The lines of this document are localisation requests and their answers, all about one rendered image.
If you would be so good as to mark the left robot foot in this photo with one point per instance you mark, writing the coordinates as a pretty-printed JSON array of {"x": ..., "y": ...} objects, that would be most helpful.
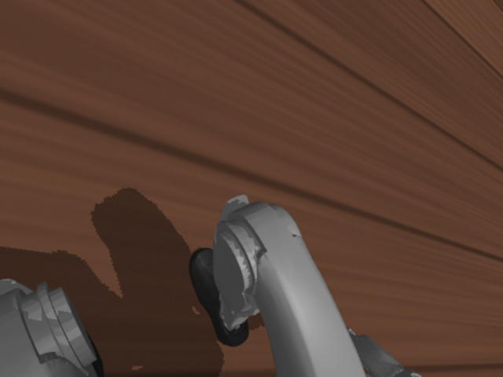
[{"x": 97, "y": 364}]

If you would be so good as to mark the right robot foot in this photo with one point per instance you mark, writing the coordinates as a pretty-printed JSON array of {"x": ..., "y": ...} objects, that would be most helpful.
[{"x": 201, "y": 274}]

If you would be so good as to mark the right robot hand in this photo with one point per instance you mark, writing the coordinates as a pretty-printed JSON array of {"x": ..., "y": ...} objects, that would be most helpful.
[{"x": 377, "y": 361}]

